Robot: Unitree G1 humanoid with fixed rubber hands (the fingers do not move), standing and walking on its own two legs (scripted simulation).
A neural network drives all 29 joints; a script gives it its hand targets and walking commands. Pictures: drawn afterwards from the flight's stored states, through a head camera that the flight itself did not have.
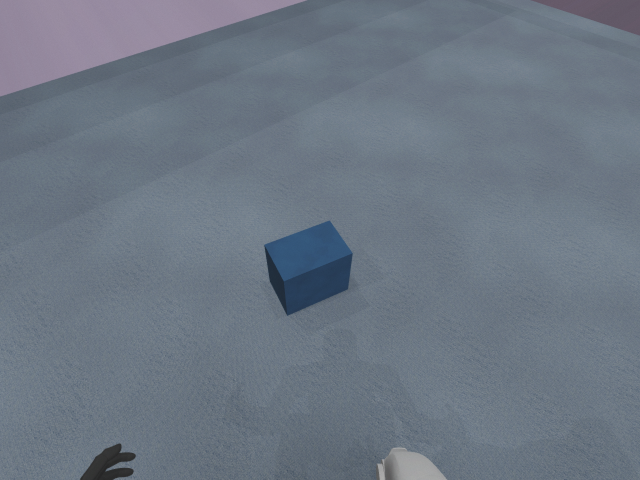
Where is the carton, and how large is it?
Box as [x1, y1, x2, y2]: [264, 220, 352, 315]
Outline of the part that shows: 329,220 264,245 270,282 287,315 347,288 352,253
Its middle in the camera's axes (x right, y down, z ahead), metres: -0.04 +0.10 +1.36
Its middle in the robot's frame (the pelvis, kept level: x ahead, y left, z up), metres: +0.85 +0.06 -0.64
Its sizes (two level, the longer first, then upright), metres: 0.245 0.161 0.220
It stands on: the floor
